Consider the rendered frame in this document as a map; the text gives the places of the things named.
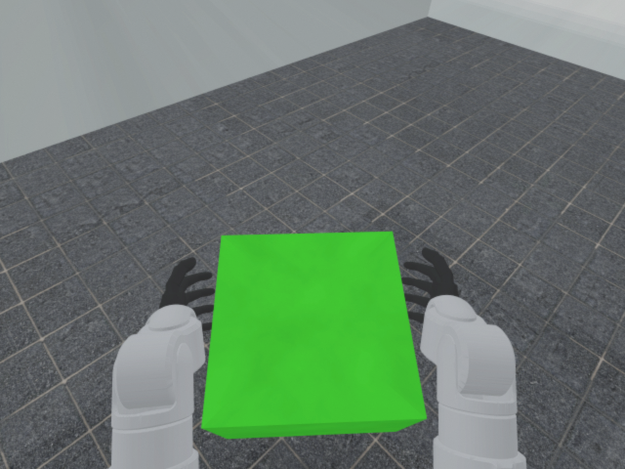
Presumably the robot right forearm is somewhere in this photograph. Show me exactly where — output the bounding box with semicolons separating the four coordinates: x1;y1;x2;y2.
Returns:
420;295;526;469

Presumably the robot left forearm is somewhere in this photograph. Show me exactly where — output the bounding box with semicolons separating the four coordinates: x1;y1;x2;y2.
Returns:
108;305;205;469

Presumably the carton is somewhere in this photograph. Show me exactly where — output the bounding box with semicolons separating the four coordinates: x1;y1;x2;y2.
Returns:
201;232;427;439

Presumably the robot right hand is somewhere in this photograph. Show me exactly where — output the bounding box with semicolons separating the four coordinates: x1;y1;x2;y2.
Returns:
401;247;460;323

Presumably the robot left hand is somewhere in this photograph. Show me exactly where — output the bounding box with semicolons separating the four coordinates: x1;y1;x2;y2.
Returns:
159;257;215;331

